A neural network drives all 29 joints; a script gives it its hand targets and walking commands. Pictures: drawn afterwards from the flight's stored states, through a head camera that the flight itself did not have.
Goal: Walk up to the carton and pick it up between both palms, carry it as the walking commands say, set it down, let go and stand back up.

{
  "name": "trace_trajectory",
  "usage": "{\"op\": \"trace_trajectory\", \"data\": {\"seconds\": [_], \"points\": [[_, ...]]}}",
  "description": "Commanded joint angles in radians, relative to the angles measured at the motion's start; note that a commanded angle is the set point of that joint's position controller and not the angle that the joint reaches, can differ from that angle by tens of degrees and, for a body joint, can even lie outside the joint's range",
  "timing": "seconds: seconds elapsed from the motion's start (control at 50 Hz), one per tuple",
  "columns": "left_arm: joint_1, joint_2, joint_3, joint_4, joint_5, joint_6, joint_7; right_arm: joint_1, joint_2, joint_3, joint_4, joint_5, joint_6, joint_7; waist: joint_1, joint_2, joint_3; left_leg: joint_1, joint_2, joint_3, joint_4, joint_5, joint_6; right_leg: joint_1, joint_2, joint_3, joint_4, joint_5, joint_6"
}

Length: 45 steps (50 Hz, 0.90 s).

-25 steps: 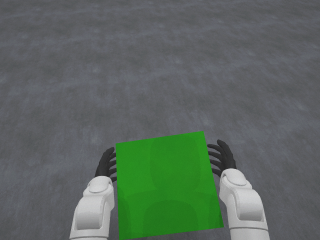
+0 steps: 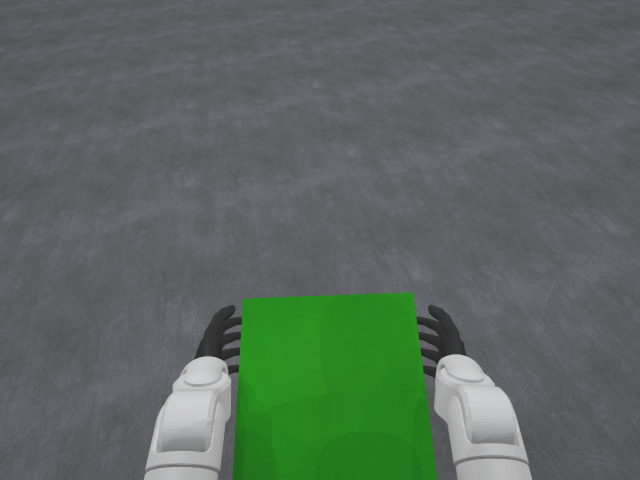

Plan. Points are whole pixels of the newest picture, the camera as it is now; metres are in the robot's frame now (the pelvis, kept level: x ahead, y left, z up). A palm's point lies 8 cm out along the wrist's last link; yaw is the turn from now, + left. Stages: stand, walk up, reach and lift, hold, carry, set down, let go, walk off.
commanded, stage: carry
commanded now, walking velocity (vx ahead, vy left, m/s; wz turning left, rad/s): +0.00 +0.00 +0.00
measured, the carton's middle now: (331, 388) +0.28 +0.01 -0.07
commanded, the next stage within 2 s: none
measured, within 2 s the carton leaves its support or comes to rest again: neither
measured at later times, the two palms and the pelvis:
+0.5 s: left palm (232, 318) +0.34 +0.14 +0.02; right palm (446, 313) +0.35 -0.16 +0.01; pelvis +0.07 -0.01 -0.01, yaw -1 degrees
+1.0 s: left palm (235, 284) +0.39 +0.14 +0.04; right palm (441, 271) +0.40 -0.15 +0.04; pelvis +0.11 -0.01 +0.01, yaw -1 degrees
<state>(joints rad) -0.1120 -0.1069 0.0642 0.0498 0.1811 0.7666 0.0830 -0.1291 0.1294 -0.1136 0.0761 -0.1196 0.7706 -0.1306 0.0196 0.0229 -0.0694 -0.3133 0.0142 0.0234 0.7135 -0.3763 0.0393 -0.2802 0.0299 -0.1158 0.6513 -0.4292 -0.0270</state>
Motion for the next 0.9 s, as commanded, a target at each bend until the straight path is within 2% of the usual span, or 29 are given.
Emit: {"op": "trace_trajectory", "data": {"seconds": [0.0,0.04,0.06,0.12,0.18,0.22,0.24,0.28,0.3,0.32,0.34,0.36,0.4,0.42,0.44,0.46,0.48,0.52,0.54,0.58,0.6,0.62,0.7,0.76,0.78,0.82,0.84,0.86,0.88], "points": [[-0.405,-0.768,-0.457,-0.168,-0.302,-0.036,-0.215,-0.642,0.731,0.642,-0.442,0.245,-0.041,0.191,0.002,-0.322,-0.382,-0.329,-0.026,0.050,0.205,-0.116,-0.016,0.657,-0.321,0.220,-0.060,1.837,-0.040],[-0.512,-0.744,-0.471,-0.290,-0.328,-0.046,-0.210,-0.583,0.740,0.622,-0.381,0.239,-0.029,0.193,-0.006,-0.252,-0.342,-0.322,-0.023,0.056,0.167,-0.066,-0.009,0.617,-0.322,0.203,-0.075,1.765,-0.024],[-0.428,-0.711,-0.439,-0.190,-0.270,-0.035,-0.207,-0.503,0.725,0.603,-0.272,0.203,-0.015,0.199,0.002,-0.245,-0.352,-0.328,-0.030,0.082,0.155,-0.040,-0.011,0.641,-0.306,0.190,-0.079,1.760,-0.023],[-0.489,-0.697,-0.443,-0.188,-0.241,-0.053,-0.218,-0.509,0.737,0.604,-0.193,0.194,-0.024,0.225,0.008,-0.177,-0.294,-0.333,-0.048,0.109,0.149,0.013,-0.014,0.598,-0.287,0.178,-0.095,1.771,0.018],[-0.545,-0.704,-0.471,-0.194,-0.226,-0.046,-0.222,-0.493,0.752,0.573,-0.147,0.184,-0.022,0.241,0.002,-0.094,-0.250,-0.186,-0.053,0.118,0.007,0.062,-0.004,0.435,-0.265,0.131,-0.096,1.570,0.027],[-0.559,-0.690,-0.472,-0.167,-0.205,-0.043,-0.223,-0.470,0.740,0.531,-0.071,0.154,-0.017,0.250,-0.006,-0.077,-0.274,-0.062,-0.036,0.094,-0.115,0.181,0.015,0.354,-0.255,0.140,-0.069,1.457,0.051],[-0.540,-0.706,-0.466,-0.125,-0.204,-0.044,-0.229,-0.461,0.751,0.524,-0.062,0.146,-0.022,0.256,-0.017,-0.091,-0.302,0.033,-0.006,0.042,-0.143,0.365,0.042,0.304,-0.245,0.117,-0.025,1.382,0.051],[-0.586,-0.685,-0.440,-0.033,-0.171,-0.040,-0.230,-0.482,0.715,0.477,0.016,0.123,-0.029,0.265,-0.037,0.087,-0.310,0.239,0.159,-0.150,-0.097,1.034,0.174,0.050,-0.118,0.075,0.171,0.755,0.096],[-0.579,-0.687,-0.428,0.012,-0.175,-0.046,-0.236,-0.496,0.703,0.478,0.025,0.119,-0.041,0.269,-0.041,0.134,-0.289,0.303,0.226,-0.222,-0.081,1.294,0.244,-0.076,-0.071,0.091,0.240,0.540,0.133],[-0.573,-0.706,-0.442,0.003,-0.185,-0.056,-0.241,-0.510,0.721,0.499,-0.009,0.136,-0.054,0.273,-0.042,0.216,-0.315,0.361,0.273,-0.275,-0.109,1.462,0.287,-0.144,-0.020,0.090,0.305,0.120,0.113],[-0.597,-0.705,-0.440,0.012,-0.188,-0.064,-0.248,-0.533,0.732,0.500,0.000,0.132,-0.061,0.273,-0.037,0.206,-0.284,0.325,0.310,-0.308,-0.151,1.424,0.297,-0.169,-0.022,0.103,0.276,-0.132,0.089],[-0.598,-0.743,-0.460,-0.001,-0.200,-0.075,-0.254,-0.558,0.770,0.526,-0.037,0.148,-0.069,0.274,-0.025,0.146,-0.288,0.305,0.291,-0.279,-0.169,1.343,0.253,-0.147,-0.045,0.110,0.126,-0.155,0.051],[-0.555,-0.818,-0.494,-0.021,-0.223,-0.086,-0.263,-0.623,0.801,0.572,-0.116,0.170,-0.082,0.278,0.013,0.126,-0.310,0.298,0.195,-0.148,-0.085,1.236,0.137,-0.048,-0.061,0.074,-0.168,0.044,0.043],[-0.591,-0.823,-0.500,-0.063,-0.256,-0.096,-0.273,-0.689,0.803,0.602,-0.176,0.194,-0.095,0.275,0.011,0.039,-0.364,0.220,0.160,-0.091,-0.026,1.077,0.090,0.122,-0.097,0.066,-0.233,0.384,0.054],[-0.578,-0.834,-0.505,-0.065,-0.267,-0.095,-0.274,-0.656,0.813,0.613,-0.185,0.198,-0.091,0.271,-0.004,-0.025,-0.391,0.117,0.111,-0.054,0.015,0.698,0.042,0.267,-0.174,0.115,-0.159,0.859,0.049],[-0.612,-0.820,-0.494,-0.065,-0.274,-0.096,-0.272,-0.693,0.797,0.610,-0.197,0.197,-0.089,0.263,-0.013,-0.155,-0.381,-0.036,0.055,-0.025,0.060,0.382,0.016,0.407,-0.251,0.178,-0.100,1.338,0.026],[-0.632,-0.828,-0.490,-0.084,-0.283,-0.102,-0.272,-0.707,0.808,0.621,-0.221,0.208,-0.089,0.261,-0.010,-0.283,-0.377,-0.174,0.002,0.007,0.122,0.008,-0.003,0.518,-0.309,0.225,-0.069,1.649,0.007],[-0.628,-0.851,-0.506,-0.133,-0.316,-0.092,-0.274,-0.718,0.818,0.647,-0.300,0.224,-0.084,0.253,-0.009,-0.295,-0.327,-0.197,-0.008,0.036,0.103,-0.057,-0.012,0.498,-0.320,0.194,-0.073,1.677,-0.030],[-0.698,-0.863,-0.535,-0.287,-0.351,-0.096,-0.262,-0.752,0.855,0.677,-0.377,0.272,-0.079,0.249,-0.007,-0.232,-0.313,-0.192,-0.013,0.038,0.071,-0.039,0.004,0.489,-0.310,0.190,-0.079,1.623,-0.028],[-0.598,-0.844,-0.515,-0.207,-0.296,-0.066,-0.253,-0.606,0.841,0.623,-0.242,0.215,-0.046,0.247,-0.010,-0.227,-0.319,-0.117,-0.012,0.042,-0.010,0.044,0.009,0.425,-0.284,0.144,-0.068,1.493,-0.021],[-0.544,-0.838,-0.504,-0.149,-0.255,-0.059,-0.251,-0.597,0.831,0.618,-0.209,0.205,-0.046,0.257,-0.010,-0.157,-0.331,-0.067,-0.013,0.056,-0.059,0.119,0.004,0.412,-0.281,0.130,-0.060,1.448,-0.022],[-0.594,-0.817,-0.496,-0.148,-0.255,-0.062,-0.252,-0.642,0.822,0.614,-0.204,0.205,-0.049,0.261,-0.013,-0.183,-0.366,-0.031,0.001,0.051,-0.092,0.211,0.011,0.417,-0.270,0.112,-0.041,1.428,-0.014],[-0.608,-0.800,-0.517,-0.192,-0.249,-0.070,-0.247,-0.539,0.829,0.586,-0.108,0.204,-0.051,0.286,-0.029,0.070,-0.440,0.271,0.121,-0.071,-0.033,1.055,0.092,0.163,-0.170,0.060,0.117,1.015,0.058],[-0.679,-0.817,-0.561,-0.231,-0.263,-0.086,-0.252,-0.503,0.852,0.568,-0.069,0.195,-0.058,0.296,-0.020,0.165,-0.440,0.333,0.185,-0.121,-0.041,1.255,0.149,0.056,-0.112,0.056,0.012,0.488,0.070],[-0.673,-0.816,-0.566,-0.228,-0.252,-0.086,-0.252,-0.501,0.859,0.573,-0.058,0.192,-0.059,0.301,-0.011,0.161,-0.409,0.319,0.165,-0.106,-0.058,1.223,0.117,0.065,-0.102,0.046,-0.081,0.412,0.042],[-0.674,-0.837,-0.566,-0.205,-0.253,-0.090,-0.260,-0.557,0.865,0.598,-0.091,0.207,-0.069,0.301,-0.002,0.052,-0.365,0.151,0.082,-0.011,0.024,0.952,0.050,0.213,-0.119,0.032,-0.149,0.770,0.034],[-0.644,-0.832,-0.556,-0.168,-0.255,-0.086,-0.263,-0.547,0.843,0.589,-0.108,0.194,-0.071,0.291,0.004,-0.059,-0.360,-0.014,0.029,0.026,0.049,0.648,0.024,0.368,-0.164,0.072,-0.120,1.080,0.028],[-0.637,-0.843,-0.554,-0.147,-0.259,-0.087,-0.265,-0.607,0.844,0.612,-0.161,0.201,-0.077,0.287,0.006,-0.200,-0.322,-0.187,-0.044,0.077,0.014,0.076,-0.004,0.519,-0.238,0.148,-0.073,1.442,-0.019],[-0.595,-0.839,-0.537,-0.125,-0.258,-0.080,-0.264,-0.621,0.824,0.617,-0.186,0.202,-0.076,0.285,0.021,-0.256,-0.283,-0.302,-0.075,0.104,-0.010,-0.101,-0.025,0.612,-0.275,0.180,-0.042,1.668,-0.037]]}}
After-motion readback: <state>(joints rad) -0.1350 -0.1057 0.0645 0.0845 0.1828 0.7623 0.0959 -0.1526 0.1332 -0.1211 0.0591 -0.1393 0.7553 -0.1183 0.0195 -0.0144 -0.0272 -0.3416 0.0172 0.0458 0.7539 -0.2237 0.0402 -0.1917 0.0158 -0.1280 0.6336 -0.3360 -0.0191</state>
